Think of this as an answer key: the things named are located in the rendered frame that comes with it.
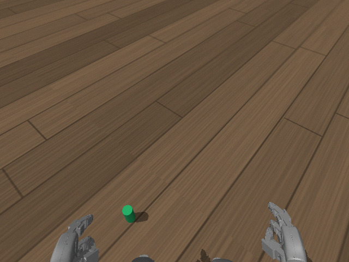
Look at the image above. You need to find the right robot hand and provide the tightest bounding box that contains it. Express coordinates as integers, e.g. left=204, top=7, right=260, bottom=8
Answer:
left=261, top=202, right=307, bottom=262

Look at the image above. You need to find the left robot hand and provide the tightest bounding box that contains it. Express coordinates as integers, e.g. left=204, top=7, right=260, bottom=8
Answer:
left=50, top=214, right=99, bottom=262

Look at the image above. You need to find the can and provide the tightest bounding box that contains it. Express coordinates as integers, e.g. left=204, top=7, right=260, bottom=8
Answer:
left=122, top=205, right=136, bottom=223

